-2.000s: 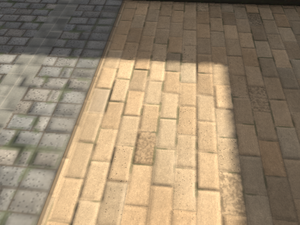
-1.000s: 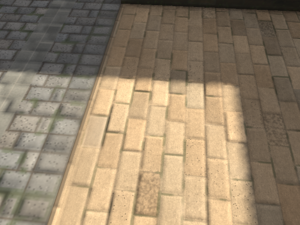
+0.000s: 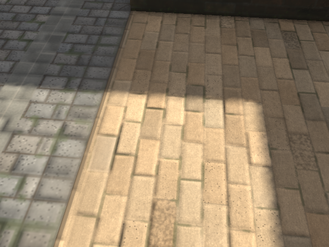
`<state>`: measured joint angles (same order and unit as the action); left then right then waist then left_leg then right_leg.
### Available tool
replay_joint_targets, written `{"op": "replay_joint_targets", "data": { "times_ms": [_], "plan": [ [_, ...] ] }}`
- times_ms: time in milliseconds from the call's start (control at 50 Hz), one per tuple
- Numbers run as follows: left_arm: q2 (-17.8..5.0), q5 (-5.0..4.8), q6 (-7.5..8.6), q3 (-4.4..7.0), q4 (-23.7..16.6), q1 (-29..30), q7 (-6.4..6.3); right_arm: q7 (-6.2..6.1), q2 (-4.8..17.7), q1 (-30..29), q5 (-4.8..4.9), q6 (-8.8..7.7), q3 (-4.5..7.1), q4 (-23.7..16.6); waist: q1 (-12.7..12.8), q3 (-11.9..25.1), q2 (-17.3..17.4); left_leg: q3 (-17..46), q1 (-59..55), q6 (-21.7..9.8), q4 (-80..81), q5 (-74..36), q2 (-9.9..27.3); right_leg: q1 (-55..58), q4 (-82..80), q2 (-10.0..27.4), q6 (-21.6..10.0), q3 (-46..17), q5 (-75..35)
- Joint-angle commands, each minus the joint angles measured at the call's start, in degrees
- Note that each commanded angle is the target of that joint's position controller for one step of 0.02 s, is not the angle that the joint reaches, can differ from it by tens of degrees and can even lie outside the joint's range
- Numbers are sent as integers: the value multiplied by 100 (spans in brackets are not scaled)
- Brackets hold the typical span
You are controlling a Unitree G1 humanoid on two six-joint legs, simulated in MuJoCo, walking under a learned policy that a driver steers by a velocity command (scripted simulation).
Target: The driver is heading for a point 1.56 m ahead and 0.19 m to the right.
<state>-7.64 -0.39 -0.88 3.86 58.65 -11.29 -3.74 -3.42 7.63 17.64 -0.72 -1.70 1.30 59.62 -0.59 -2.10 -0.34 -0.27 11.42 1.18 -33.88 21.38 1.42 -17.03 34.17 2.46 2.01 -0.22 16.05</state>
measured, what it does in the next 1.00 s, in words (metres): walks ahead: left foot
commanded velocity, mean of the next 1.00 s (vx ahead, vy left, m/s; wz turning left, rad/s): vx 0.28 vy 0.00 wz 0.00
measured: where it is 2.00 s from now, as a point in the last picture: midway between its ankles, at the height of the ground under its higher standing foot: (173, 175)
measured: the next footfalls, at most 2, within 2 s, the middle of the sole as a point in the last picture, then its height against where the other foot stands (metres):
left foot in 0.96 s outside the picture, level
right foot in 1.50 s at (201, 199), level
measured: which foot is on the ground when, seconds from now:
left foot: down 0.00-0.60, up 0.62-0.94, down 0.96-1.00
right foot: down 0.00-0.98, up 1.00-1.00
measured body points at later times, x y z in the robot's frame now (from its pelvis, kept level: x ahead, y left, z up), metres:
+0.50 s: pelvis +0.06 +0.00 -0.02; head +0.06 -0.01 +0.43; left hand +0.07 +0.22 -0.17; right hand +0.01 -0.22 -0.17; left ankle -0.04 +0.13 -0.73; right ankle +0.03 -0.13 -0.72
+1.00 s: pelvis +0.29 +0.02 -0.02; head +0.32 +0.03 +0.43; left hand +0.21 +0.26 -0.17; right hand +0.53 -0.22 -0.09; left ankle +0.41 +0.12 -0.73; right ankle +0.04 -0.14 -0.68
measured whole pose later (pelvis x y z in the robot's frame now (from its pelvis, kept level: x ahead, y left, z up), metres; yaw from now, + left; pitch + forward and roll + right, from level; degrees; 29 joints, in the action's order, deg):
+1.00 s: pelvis +0.29 +0.02 -0.02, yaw +0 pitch +2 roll +0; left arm -11.4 -0.8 4.5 1.8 60.7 -27.0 -1.4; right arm 1.7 13.6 -2.1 1.0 -4.9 3.4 43.3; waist 1.5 -1.4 -0.5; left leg -0.6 31.8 -3.7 -37.7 8.6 -1.7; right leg 1.4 43.9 0.7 -0.5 -4.9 28.2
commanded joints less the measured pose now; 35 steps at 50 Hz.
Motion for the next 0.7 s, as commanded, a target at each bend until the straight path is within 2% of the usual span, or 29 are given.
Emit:
{"op": "replay_joint_targets", "data": {
  "times_ms": [20,220,240,260,280,320,360,380,420,440,460,480,500,520,540,560,580,600,620,640,660,680,700],
  "plan": [
    [-421,-1,44,60,-170,-107,-10,-9,424,391,2,-39,58,-104,3,-33,27,-91,746,-93,755,-814,-55,573,-449,-73,-266,58,-897],
    [-409,-5,37,29,-74,-219,-6,2,401,546,7,-42,21,-73,4,-49,39,-87,722,-95,792,-891,-57,570,-464,-76,-255,61,-974],
    [-351,-8,31,19,14,-372,3,5,343,688,20,-33,10,10,17,72,57,-160,693,-134,776,-149,-127,621,-439,-158,-274,155,-228],
    [-417,-56,26,48,55,-464,5,-4,417,702,78,-21,42,9,23,-41,99,-161,827,-253,728,937,-178,475,-337,-280,-343,258,1026],
    [-468,-91,53,63,51,-506,3,-17,507,651,133,-35,72,-58,33,-305,151,-49,1042,-383,768,1828,-126,179,-358,-291,-426,218,1984],
    [-412,-145,211,37,22,-530,21,-10,471,696,220,-155,65,-153,-7,-739,147,231,1370,-591,844,2455,50,-152,-352,-164,-567,-6,2573],
    [-358,-154,412,27,21,-599,78,44,454,748,248,-296,57,-182,-7,-816,235,480,1414,-731,793,2288,204,-229,-135,-102,-640,-103,2198],
    [-216,-88,514,-12,45,-574,112,85,443,757,293,-325,47,-201,-50,-768,386,519,1296,-764,778,2056,183,-307,13,-168,-620,-47,1978],
    [-178,-106,659,-32,-9,-478,175,162,479,1046,322,-392,37,-186,-160,-710,504,921,908,-950,888,1999,329,-658,380,-318,-647,106,1604],
    [-37,-163,737,-82,-109,-374,248,219,691,1250,366,-390,65,-142,-166,-646,662,1409,543,-1116,1073,1965,588,-894,725,-456,-651,296,1177],
    [-39,-188,798,-91,-162,-280,295,272,834,1326,347,-381,89,-150,-217,-640,1064,1941,132,-1321,1260,1655,949,-1235,1072,-460,-675,424,704],
    [-111,-168,874,-103,-296,-164,312,305,985,1339,316,-409,131,-172,-239,-745,995,2195,-63,-1423,1265,943,1163,-1510,1283,-370,-753,416,84],
    [-260,-197,943,-66,-369,-17,350,350,881,1497,227,-425,101,-127,-299,-690,636,2085,-124,-1402,1033,7,1053,-1417,1540,-358,-777,401,-784],
    [-308,-209,997,-35,-365,-125,392,385,877,1617,163,-411,95,-95,-295,-473,574,1760,-261,-1293,723,-814,873,-1309,1785,-374,-783,443,-1347],
    [-344,-223,1025,-5,-341,-292,438,404,889,1634,124,-366,89,-75,-243,-261,616,1441,-295,-1176,485,-1514,726,-1101,1936,-406,-795,509,-1635],
    [-336,-249,1020,11,-292,-606,477,397,967,1219,108,-308,82,-188,46,-135,783,1061,13,-1043,294,-2330,616,-531,1533,-519,-858,620,-1466],
    [-419,-259,1047,89,-106,-1396,491,390,815,403,60,-293,7,-418,698,-25,512,272,1100,-665,-722,-3614,53,969,795,-561,-1001,423,-1856],
    [-1064,-66,997,315,367,-3017,470,393,607,-447,1,-425,-51,-760,1514,371,-846,-236,2836,-67,-3289,-3597,-627,2927,-94,27,-1443,-1155,-2846],
    [-1006,115,849,198,539,-3485,478,430,520,-496,1,-597,-57,-819,1335,495,-2424,356,3788,-102,-5018,1034,-621,3464,-671,1275,-1577,-2826,-4884],
    [-438,50,736,-61,399,-3127,452,475,617,-591,163,-685,30,-792,995,281,-1441,850,4372,-329,-5649,1178,-474,3488,-457,1275,-1408,-2517,-5233],
    [-503,48,662,-93,250,-2955,411,497,518,-550,355,-698,13,-887,829,320,-1080,667,5034,-377,-5966,1092,-469,3596,-706,1532,-1688,-2730,-4420],
    [-684,29,674,-110,267,-2656,381,468,306,-1127,440,-680,-44,-1262,755,-156,-656,433,5653,-358,-5999,910,-89,3106,-1262,1810,-1905,-3185,-2869],
    [-497,31,725,-239,282,-2295,363,417,277,-1776,419,-646,-54,-1638,596,-542,-217,381,5985,-430,-6057,687,241,2629,-1571,1816,-1801,-3033,-2408]
  ]
}}
Keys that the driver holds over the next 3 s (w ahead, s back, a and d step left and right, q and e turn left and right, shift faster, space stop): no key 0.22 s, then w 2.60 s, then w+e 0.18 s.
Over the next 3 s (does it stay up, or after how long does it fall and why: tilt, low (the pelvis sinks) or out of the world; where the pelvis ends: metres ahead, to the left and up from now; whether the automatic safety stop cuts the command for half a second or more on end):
stays up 1.36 -0.05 0.02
